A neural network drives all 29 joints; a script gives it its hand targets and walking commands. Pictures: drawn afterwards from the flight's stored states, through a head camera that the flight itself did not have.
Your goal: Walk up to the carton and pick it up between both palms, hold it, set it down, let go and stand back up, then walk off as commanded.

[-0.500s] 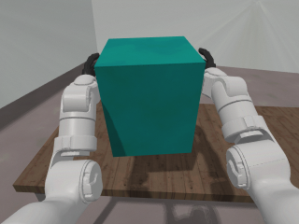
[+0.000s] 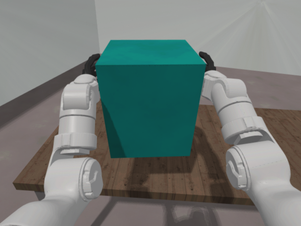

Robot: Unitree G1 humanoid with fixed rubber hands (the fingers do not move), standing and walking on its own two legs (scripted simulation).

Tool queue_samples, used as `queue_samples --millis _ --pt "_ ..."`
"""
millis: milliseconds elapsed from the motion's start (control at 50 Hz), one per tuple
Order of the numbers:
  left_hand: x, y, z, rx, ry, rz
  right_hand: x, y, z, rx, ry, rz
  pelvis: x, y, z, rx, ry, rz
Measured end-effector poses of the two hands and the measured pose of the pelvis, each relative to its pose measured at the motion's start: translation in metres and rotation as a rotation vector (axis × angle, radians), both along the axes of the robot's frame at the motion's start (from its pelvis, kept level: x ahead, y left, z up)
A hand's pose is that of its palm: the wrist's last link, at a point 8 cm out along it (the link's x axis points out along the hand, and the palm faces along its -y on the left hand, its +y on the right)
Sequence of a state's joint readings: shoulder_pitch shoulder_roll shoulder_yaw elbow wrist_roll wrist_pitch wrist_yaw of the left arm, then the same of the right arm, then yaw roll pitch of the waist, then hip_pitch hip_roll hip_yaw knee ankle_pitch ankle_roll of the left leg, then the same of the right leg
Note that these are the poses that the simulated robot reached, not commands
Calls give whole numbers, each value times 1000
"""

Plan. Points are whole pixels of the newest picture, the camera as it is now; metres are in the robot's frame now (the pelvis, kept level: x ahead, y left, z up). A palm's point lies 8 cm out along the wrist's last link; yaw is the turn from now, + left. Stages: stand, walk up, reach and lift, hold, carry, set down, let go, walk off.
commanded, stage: hold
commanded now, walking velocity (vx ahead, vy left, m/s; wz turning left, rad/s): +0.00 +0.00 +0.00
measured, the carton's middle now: (149, 96) +0.36 +0.01 +0.25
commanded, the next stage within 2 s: none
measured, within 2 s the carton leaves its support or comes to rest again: neither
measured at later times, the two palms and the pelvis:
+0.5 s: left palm (91, 81) +0.36 +0.15 +0.29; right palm (208, 78) +0.37 -0.14 +0.30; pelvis +0.01 +0.01 +0.00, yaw -1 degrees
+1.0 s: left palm (92, 83) +0.36 +0.15 +0.29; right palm (209, 81) +0.36 -0.14 +0.30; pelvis +0.00 +0.00 +0.00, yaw +0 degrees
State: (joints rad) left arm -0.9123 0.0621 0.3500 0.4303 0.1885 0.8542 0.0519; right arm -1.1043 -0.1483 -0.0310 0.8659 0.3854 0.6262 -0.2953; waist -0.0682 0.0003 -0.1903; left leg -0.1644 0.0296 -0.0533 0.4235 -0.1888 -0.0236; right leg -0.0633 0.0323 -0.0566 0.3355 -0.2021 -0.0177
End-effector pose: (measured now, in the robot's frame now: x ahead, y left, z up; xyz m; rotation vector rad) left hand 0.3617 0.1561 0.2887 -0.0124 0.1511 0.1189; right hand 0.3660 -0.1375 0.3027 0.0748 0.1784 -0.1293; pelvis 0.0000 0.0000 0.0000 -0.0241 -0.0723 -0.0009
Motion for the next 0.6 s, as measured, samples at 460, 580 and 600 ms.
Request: queue_samples --millis 460,580,600 --pt "4 -4 0 27 -26 -12 1 -4 1 -10 -23 -5 5 6 0 -3 3 -9" --pt "3 -2 -1 15 -11 -3 2 -2 0 -3 -8 -3 5 6 0 -3 -3 -12" --pt "3 -2 -3 14 -6 -3 2 -2 -1 -6 -3 -1 5 6 0 -2 -4 -11"
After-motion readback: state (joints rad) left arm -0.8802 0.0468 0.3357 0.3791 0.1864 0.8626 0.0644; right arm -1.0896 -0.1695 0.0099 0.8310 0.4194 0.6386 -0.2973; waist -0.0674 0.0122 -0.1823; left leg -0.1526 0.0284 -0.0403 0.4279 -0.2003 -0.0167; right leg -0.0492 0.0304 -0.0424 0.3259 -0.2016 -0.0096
